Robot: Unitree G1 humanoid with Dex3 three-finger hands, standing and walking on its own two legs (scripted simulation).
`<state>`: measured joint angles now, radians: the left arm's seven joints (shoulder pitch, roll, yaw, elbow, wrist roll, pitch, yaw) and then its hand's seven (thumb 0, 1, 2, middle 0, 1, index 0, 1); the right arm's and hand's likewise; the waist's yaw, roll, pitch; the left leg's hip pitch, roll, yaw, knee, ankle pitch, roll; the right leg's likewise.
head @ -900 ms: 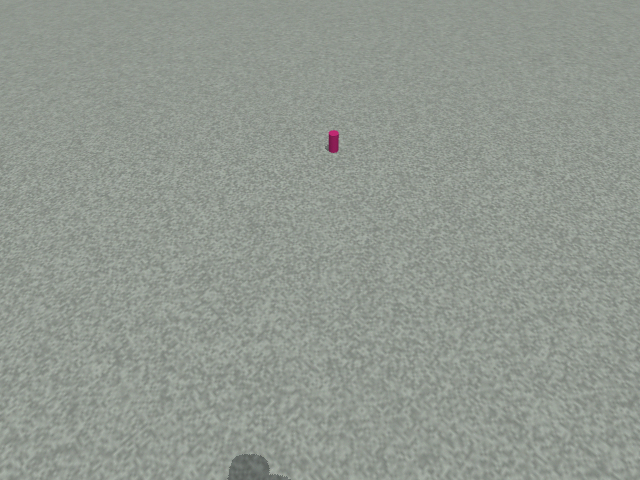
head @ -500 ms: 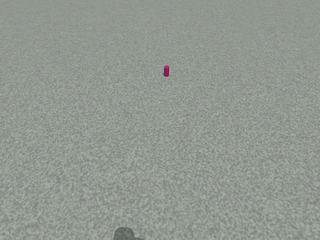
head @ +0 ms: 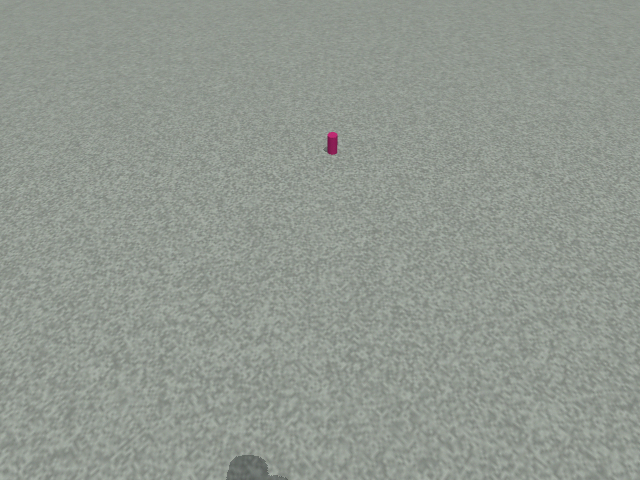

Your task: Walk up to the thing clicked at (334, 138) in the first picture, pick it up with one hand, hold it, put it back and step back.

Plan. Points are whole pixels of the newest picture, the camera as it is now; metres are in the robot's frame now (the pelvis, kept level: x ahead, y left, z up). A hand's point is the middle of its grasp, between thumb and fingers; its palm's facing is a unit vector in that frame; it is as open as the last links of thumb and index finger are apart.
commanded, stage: stand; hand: left
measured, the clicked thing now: (332, 143) +1.76 -0.01 -0.73
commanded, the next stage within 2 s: walk up in 0.22 s
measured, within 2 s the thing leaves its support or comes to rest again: neither
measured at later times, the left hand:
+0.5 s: hand out of the picture +0.13 +0.34 -0.15, palm faces -0.23 -0.88 -0.42, open 7.4 cm
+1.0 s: hand (225, 256) +0.55 +0.22 -0.14, palm faces -0.49 -0.73 -0.48, open 7.4 cm
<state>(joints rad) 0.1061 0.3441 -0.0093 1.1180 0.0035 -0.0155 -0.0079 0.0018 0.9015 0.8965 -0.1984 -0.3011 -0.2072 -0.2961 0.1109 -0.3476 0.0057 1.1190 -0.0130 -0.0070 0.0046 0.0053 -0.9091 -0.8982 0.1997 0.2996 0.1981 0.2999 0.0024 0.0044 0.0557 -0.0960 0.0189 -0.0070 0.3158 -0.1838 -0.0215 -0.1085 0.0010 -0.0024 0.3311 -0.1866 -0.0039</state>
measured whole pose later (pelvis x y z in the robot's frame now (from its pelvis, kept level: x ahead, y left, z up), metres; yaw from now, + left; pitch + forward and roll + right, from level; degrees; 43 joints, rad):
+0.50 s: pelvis +0.04 +0.06 -0.01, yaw -13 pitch +2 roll -1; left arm 0.28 0.42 0.05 1.01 0.01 -0.03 -0.03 0.00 0.90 0.90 -0.20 -0.30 -0.21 -0.30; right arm 0.13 -0.48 -0.09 0.88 -0.05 -0.02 0.11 0.01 -0.91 -0.90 0.20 0.30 0.20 0.30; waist 0.00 0.04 0.01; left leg -0.29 -0.01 -0.12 0.53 -0.36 0.02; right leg -0.24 0.03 0.26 0.46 -0.28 0.02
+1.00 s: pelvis +0.27 +0.06 -0.04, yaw -33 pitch -2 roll -4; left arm 0.18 0.42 0.04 0.82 -0.02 -0.07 0.03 0.00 0.90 0.90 -0.20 -0.30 -0.21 -0.30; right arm 0.30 -0.44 -0.07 0.83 -0.05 0.04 0.10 0.01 -0.91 -0.90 0.20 0.30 0.20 0.30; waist -0.06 0.12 0.07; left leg -0.38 0.02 -0.06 1.28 -0.44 -0.05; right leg -0.36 -0.02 -0.12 0.67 -0.27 -0.02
